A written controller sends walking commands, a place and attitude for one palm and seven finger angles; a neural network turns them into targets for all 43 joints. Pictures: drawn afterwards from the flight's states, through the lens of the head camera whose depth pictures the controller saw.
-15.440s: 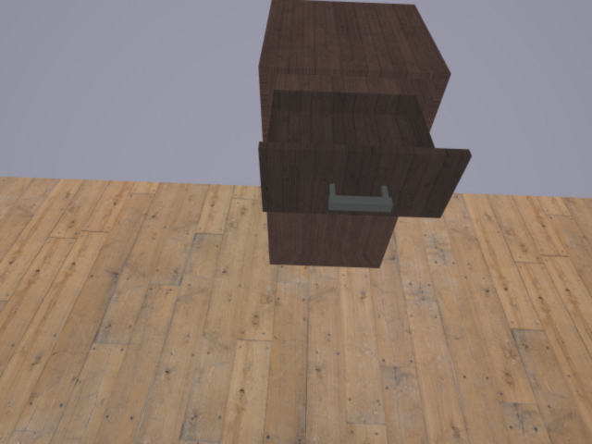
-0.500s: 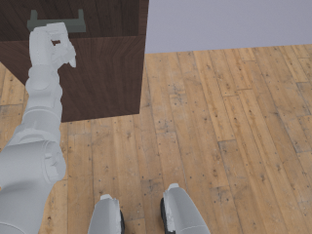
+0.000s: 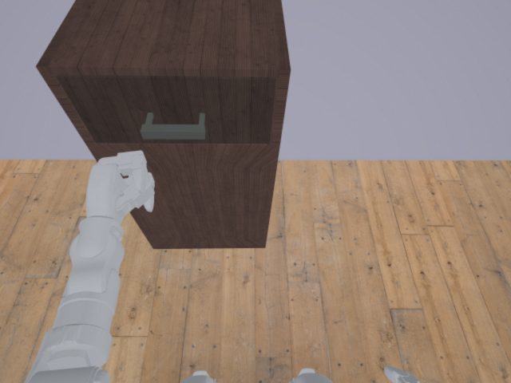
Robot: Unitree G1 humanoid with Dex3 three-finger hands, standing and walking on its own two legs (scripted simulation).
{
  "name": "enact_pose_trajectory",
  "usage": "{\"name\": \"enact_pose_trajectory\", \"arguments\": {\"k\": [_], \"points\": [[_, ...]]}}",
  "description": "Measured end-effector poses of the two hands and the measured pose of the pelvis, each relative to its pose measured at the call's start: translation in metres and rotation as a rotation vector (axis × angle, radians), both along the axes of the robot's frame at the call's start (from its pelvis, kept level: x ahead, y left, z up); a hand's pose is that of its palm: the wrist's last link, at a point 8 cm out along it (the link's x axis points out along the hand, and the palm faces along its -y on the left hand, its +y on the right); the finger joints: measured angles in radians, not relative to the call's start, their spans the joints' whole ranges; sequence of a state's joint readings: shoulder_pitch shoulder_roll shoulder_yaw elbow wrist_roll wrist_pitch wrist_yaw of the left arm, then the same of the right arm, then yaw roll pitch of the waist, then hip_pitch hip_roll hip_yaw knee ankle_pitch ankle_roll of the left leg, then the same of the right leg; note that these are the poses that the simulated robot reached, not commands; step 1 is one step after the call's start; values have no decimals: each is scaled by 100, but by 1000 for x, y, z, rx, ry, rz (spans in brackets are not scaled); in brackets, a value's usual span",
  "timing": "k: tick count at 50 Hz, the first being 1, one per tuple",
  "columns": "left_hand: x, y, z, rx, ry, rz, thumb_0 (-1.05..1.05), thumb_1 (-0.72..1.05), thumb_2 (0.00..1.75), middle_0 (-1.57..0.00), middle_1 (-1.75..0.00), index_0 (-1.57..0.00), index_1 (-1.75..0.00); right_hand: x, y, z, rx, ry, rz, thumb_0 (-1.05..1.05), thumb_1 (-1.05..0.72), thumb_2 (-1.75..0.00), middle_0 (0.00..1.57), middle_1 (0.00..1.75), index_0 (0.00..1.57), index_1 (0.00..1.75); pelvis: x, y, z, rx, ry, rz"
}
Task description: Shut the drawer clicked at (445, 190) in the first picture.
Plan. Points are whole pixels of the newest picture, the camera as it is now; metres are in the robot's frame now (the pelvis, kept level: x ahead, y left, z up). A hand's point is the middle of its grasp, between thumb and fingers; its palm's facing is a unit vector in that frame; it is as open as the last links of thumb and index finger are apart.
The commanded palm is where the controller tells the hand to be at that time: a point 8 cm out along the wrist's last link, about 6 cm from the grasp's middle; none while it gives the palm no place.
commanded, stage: draw the hand back to the body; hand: left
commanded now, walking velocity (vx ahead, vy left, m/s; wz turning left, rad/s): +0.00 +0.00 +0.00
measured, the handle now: (175, 124) +0.59 +0.16 +0.00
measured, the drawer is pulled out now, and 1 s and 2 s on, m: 0.00 0.00 0.00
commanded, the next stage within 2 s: step back with the hand held close in 1.00 s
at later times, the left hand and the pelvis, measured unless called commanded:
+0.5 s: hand (56, 255) +0.25 +0.22 +0.15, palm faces +0.27 -0.92 -0.27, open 3.2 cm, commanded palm +0.21 +0.26 +0.17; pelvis +0.00 +0.00 +0.05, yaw +1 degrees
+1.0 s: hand out of the picture +0.16 +0.25 +0.21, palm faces +0.44 -0.81 -0.38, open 3.2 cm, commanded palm +0.12 +0.28 +0.23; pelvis -0.01 +0.00 +0.05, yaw +1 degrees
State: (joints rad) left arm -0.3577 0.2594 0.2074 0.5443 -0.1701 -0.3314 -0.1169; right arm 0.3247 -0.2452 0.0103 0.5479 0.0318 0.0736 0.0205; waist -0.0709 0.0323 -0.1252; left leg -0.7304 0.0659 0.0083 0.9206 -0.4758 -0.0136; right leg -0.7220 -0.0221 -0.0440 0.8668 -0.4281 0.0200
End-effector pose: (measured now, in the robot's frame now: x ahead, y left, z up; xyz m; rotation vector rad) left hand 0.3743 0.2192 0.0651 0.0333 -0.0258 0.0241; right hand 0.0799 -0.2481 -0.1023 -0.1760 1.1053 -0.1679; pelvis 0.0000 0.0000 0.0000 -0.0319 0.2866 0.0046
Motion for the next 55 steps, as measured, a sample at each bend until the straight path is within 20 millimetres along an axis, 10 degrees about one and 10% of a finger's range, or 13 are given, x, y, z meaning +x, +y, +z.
{"name": "enact_pose_trajectory", "arguments": {"k": [23, 44, 55], "points": [[-143, 37, 91, 234, 29, 237, 1, 89, 90, -140, -160, -140, -160, 107, 37, 78, 0, -411, 152, 1, -91, -90, 20, 30, 20, 30, -2, 0, 44, 28, -293, 9], [-247, 64, 164, 427, -127, 392, 1, 89, 90, -140, -160, -141, -160, 94, 36, 80, -2, -447, 182, 2, -90, -90, 21, 30, 21, 30, -3, 0, 52, 19, -370, 6], [-248, 64, 153, 385, -115, 399, 1, 89, 90, -140, -160, -141, -160, 86, 35, 82, -23, -458, 177, 2, -90, -90, 21, 30, 21, 30, -10, 1, 52, 21, -383, 4]]}}
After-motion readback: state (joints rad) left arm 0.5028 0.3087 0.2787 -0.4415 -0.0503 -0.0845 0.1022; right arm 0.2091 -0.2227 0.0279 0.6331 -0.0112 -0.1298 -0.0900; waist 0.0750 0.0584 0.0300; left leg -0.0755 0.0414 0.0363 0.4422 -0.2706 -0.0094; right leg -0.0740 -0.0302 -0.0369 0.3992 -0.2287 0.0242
